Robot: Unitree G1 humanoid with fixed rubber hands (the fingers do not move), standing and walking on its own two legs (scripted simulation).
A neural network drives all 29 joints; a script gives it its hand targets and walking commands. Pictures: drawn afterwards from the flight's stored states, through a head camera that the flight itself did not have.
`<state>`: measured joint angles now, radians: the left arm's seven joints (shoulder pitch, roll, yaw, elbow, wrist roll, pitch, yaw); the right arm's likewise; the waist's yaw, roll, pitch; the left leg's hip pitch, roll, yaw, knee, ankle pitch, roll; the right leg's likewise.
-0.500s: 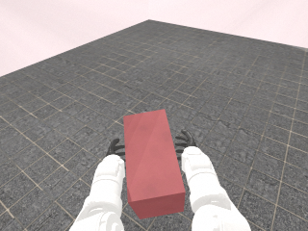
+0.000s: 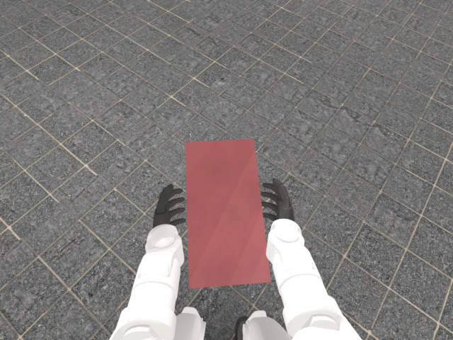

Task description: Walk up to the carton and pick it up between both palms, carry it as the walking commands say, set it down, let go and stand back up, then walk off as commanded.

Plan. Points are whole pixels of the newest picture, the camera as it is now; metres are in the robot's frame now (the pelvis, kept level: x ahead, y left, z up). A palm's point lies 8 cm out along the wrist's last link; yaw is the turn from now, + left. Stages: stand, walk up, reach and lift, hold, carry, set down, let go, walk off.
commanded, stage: set down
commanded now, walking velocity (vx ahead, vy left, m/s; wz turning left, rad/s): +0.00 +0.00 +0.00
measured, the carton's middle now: (223, 216) +0.38 +0.02 -0.13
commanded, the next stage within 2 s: none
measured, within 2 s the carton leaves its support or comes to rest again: neither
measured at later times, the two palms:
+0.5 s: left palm (169, 225) +0.36 +0.14 -0.14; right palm (268, 225) +0.37 -0.08 -0.13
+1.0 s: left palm (176, 225) +0.38 +0.14 -0.22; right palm (263, 225) +0.39 -0.08 -0.21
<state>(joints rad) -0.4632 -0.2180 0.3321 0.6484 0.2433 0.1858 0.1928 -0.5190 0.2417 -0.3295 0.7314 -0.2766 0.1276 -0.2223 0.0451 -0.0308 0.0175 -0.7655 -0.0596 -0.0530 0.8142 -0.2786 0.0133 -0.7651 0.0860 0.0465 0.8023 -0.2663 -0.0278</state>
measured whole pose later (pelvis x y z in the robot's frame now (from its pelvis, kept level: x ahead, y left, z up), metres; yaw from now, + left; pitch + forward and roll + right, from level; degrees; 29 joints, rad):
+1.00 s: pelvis -0.03 -0.01 -0.15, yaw +0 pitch +30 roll +1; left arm -0.82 -0.12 0.38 0.75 0.20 0.20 0.23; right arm -0.81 0.22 -0.37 0.73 -0.24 0.17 -0.31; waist 0.05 -0.05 -0.04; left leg -1.54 -0.08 -0.03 1.49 -0.48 -0.01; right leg -1.55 0.11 0.01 1.50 -0.47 -0.04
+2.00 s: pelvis -0.07 +0.01 -0.29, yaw +2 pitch +24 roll -2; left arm -1.30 0.04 0.23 0.69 -0.03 0.30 0.42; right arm -1.32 -0.02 -0.27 0.71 -0.04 0.29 -0.34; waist 0.04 -0.01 0.53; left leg -1.89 -0.13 -0.01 2.00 -0.52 0.00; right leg -1.87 0.12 -0.01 1.99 -0.54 0.02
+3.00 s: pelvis -0.04 +0.00 -0.37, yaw +1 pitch +28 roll +0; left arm -1.46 0.20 0.15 0.99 -0.11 0.22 0.23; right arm -1.52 -0.16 -0.18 1.03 0.01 0.22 -0.22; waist 0.05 -0.04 0.52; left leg -2.13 -0.10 0.03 2.27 -0.64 0.00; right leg -2.14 0.15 -0.02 2.28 -0.63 0.00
